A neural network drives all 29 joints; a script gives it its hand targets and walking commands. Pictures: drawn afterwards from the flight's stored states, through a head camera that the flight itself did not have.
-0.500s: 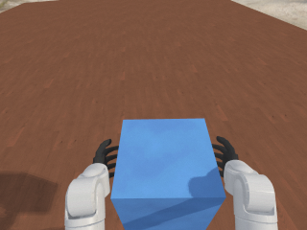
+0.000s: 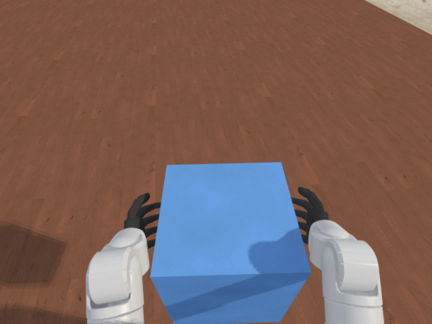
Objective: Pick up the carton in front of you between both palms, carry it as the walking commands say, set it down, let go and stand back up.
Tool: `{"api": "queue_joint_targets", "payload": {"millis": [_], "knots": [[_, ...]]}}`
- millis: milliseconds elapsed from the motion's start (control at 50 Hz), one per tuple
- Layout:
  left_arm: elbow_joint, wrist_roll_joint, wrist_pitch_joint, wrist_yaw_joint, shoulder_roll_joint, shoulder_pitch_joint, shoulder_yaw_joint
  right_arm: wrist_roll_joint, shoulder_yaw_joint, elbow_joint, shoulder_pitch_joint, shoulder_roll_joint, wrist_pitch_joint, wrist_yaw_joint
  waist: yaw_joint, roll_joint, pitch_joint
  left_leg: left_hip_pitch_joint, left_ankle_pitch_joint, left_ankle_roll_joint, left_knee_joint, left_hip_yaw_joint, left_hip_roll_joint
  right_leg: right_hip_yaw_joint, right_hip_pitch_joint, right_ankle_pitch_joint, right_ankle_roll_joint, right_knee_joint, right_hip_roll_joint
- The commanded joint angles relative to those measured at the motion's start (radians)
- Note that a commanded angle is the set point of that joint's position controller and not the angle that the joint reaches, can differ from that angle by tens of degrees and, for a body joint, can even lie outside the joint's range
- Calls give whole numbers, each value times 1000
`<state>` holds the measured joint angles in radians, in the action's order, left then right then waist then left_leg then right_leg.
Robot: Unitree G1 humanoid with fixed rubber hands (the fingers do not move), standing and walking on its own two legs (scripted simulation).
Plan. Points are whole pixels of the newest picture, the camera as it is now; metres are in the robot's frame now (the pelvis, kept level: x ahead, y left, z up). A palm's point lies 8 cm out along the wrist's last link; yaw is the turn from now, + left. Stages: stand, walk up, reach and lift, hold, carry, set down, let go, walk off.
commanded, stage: carry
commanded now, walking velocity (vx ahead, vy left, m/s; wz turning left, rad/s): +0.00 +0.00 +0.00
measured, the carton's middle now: (225, 246) +0.29 +0.00 +0.00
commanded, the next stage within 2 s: hold in 1.42 s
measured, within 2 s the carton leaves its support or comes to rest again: neither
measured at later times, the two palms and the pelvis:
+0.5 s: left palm (159, 189) +0.36 +0.13 +0.08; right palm (315, 187) +0.36 -0.17 +0.08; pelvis +0.11 -0.02 +0.00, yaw +0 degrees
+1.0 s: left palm (164, 205) +0.35 +0.12 +0.05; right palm (315, 203) +0.35 -0.17 +0.05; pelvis +0.08 -0.03 +0.01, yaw +0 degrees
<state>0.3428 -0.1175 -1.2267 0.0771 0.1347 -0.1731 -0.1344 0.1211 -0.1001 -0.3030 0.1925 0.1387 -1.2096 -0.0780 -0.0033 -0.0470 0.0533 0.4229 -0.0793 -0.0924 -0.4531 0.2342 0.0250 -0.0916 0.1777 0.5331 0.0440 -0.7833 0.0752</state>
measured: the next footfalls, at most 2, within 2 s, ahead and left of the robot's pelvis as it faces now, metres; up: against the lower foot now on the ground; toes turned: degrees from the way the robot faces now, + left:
right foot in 0.14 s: +0.07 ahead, -0.13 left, +0.00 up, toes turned -3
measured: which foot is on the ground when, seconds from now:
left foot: down 0.00-1.00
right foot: up 0.00-0.12, down 0.14-1.00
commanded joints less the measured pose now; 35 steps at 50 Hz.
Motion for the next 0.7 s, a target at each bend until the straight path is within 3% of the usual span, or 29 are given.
{"api": "queue_joint_targets", "payload": {"millis": [0, 40, 80, 120, 160, 200, 300, 360, 480, 680], "knots": [[71, 410, 8, -254, 914, -443, 760, -401, 679, -57, 357, 935, 7, 252, 0, 187, 401, -536, 584, -58, 129, -313, 322, 67, 184, 77, -22, 53, 14], [87, 424, 27, -251, 956, -461, 775, -408, 687, -81, 377, 968, 21, 253, 0, 208, 392, -461, 373, -28, 158, -247, 271, 20, 100, -12, -22, 195, -21], [97, 421, 39, -245, 963, -426, 780, -411, 693, -99, 360, 966, 29, 256, 0, 191, 423, -440, 265, -19, 142, -204, 251, -11, 46, -149, -26, 273, -20], [110, 416, 41, -242, 951, -407, 780, -408, 698, -106, 350, 947, 32, 257, 4, 151, 411, -369, 181, 9, 111, -156, 217, -22, -45, -370, -18, 397, 10], [126, 412, 33, -242, 924, -424, 775, -409, 707, -120, 373, 920, 28, 257, 0, 91, 356, -313, 81, 51, 64, -118, 173, 57, -34, -473, -21, 417, 105], [100, 406, 17, -244, 893, -424, 755, -409, 708, -116, 381, 895, 9, 254, -4, 25, 309, -291, 190, 70, 27, -138, 154, 48, -20, -577, -28, 346, 117], [-28, 373, -9, -249, 848, -332, 714, -379, 688, -18, 335, 842, -24, 249, 4, 8, 300, -274, 395, 70, -88, -131, 146, 35, -23, -846, -32, 288, 99], [-47, 373, 2, -256, 878, -361, 717, -380, 693, 4, 362, 875, -16, 255, 5, 13, 283, -260, 365, 79, -100, -125, 142, 33, -19, -881, -34, 283, 101], [-34, 376, 60, -262, 926, -399, 749, -376, 718, 4, 383, 926, 43, 262, 6, 26, 298, -276, 314, 77, -108, -128, 142, 36, -18, -822, -44, 272, 96], [-100, 302, 202, -257, 855, -350, 715, -298, 677, 72, 326, 855, 187, 254, 5, 33, 288, -279, 248, 72, -86, -136, 147, 43, -12, -711, -51, 287, 88]]}}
